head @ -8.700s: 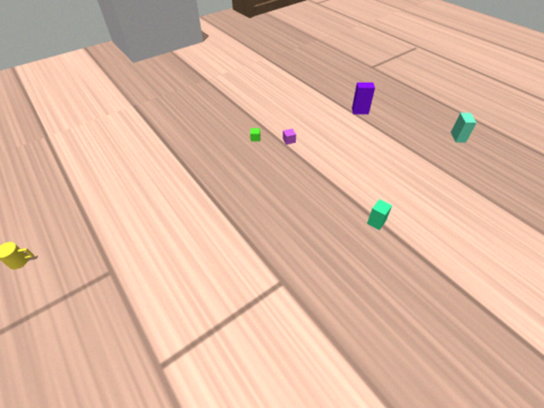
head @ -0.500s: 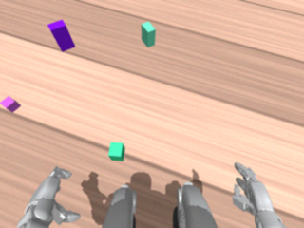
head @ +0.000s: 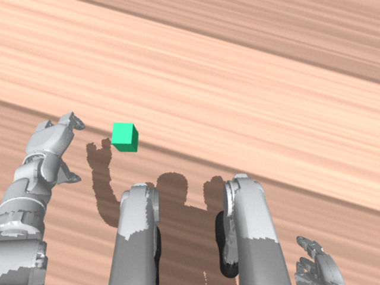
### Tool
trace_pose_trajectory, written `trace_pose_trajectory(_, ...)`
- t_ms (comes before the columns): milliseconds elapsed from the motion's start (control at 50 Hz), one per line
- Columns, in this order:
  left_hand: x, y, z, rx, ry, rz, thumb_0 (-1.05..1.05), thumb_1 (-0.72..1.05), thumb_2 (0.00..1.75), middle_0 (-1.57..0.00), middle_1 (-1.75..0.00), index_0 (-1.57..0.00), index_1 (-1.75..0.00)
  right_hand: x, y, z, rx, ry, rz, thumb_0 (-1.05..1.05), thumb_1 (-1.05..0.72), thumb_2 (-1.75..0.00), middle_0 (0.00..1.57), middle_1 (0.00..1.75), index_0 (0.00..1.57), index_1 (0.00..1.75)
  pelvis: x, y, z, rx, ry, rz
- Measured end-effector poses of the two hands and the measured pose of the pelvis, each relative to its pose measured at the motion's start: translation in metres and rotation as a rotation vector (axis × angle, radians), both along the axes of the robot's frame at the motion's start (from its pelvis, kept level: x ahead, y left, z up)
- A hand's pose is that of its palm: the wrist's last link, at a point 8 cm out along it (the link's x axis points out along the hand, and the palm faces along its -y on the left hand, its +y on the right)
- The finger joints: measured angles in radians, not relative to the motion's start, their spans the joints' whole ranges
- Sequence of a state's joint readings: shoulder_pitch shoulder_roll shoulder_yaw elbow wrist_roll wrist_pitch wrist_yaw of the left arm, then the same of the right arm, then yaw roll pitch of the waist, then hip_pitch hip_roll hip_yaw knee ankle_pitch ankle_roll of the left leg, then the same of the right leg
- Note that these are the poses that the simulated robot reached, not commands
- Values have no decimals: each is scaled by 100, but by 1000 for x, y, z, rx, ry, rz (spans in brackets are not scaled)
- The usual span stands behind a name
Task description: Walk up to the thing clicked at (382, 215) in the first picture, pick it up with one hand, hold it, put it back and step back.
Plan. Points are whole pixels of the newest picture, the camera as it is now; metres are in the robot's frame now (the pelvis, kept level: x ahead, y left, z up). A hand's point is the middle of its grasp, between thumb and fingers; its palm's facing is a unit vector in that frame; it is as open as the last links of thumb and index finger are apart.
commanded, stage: rise first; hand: left
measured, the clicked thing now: (125, 138) +0.51 +0.20 -0.38
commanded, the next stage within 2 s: none
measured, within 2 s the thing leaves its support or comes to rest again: neither
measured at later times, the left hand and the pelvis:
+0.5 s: hand (83, 141) +0.45 +0.27 -0.21, palm faces -0.50 -0.09 -0.86, open 13.7 cm; pelvis +0.00 +0.01 -0.05, yaw -2 degrees
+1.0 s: hand (90, 137) +0.47 +0.27 -0.24, palm faces -0.50 +0.00 -0.87, open 13.8 cm; pelvis +0.00 +0.01 -0.08, yaw -3 degrees
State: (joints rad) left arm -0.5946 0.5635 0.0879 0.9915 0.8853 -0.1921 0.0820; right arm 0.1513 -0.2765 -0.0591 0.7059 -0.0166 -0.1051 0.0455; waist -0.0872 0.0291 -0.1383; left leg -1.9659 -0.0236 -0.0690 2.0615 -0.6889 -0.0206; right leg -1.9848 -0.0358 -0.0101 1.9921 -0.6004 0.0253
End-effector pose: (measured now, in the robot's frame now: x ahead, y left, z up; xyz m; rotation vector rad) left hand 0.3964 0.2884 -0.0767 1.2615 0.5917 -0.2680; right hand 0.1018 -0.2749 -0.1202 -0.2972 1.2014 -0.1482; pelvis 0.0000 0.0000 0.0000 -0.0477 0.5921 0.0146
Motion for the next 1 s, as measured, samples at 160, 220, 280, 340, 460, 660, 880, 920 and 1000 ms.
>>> trace_pose_trajectory(160, 24, -3, -30, 37, -25, -100, 0, -40, 93, -5, -110, -8, -107, -31, -5, -8, -53, 76, -24, 1, -83, -88, 20, 30, 21, 30, -5, 6, -24, -26, 0, 1)
trace_pose_trajectory(220, 30, -3, -41, 57, -26, -128, 0, -40, 93, -5, -109, -9, -105, -36, -3, -11, -61, 103, -26, 1, -84, -88, 20, 30, 21, 30, -5, 8, -30, -35, 6, 3)
trace_pose_trajectory(280, 35, -4, -51, 78, -28, -154, 0, -40, 93, -5, -108, -9, -104, -40, -1, -15, -63, 126, -26, 1, -85, -88, 20, 30, 21, 30, -4, 10, -36, -42, 12, 5)
trace_pose_trajectory(340, 42, -6, -59, 90, -35, -172, 0, -40, 92, -6, -107, -9, -103, -42, 1, -20, -60, 145, -23, 1, -86, -88, 20, 30, 21, 30, -3, 11, -41, -46, 16, 7)
trace_pose_trajectory(460, 55, -9, -70, 113, -48, -207, 0, -41, 92, -6, -106, -10, -102, -44, 7, -31, -50, 172, -18, 1, -87, -89, 20, 30, 21, 30, -2, 14, -51, -53, 21, 6)
trace_pose_trajectory(660, 69, -14, -86, 140, -45, -258, 0, -41, 91, -7, -105, -11, -100, -52, 12, -43, -33, 216, -12, 1, -90, -90, 20, 30, 21, 30, 0, 15, -63, -60, 31, 6)
trace_pose_trajectory(880, 78, -18, -100, 150, -56, -306, 0, -43, 91, -7, -104, -11, -100, -63, 8, -47, -47, 270, -11, 1, -91, -90, 20, 30, 21, 30, 2, 13, -73, -64, 37, 0)
trace_pose_trajectory(920, 79, -18, -103, 154, -58, -314, 0, -43, 91, -7, -104, -11, -100, -65, 7, -47, -49, 277, -12, 1, -91, -90, 20, 30, 21, 30, 3, 13, -75, -64, 38, 0)
trace_pose_trajectory(1000, 81, -19, -108, 158, -62, -323, 0, -43, 92, -7, -103, -11, -100, -67, 6, -48, -54, 288, -11, 1, -91, -90, 20, 30, 21, 30, 3, 13, -77, -66, 37, -2)
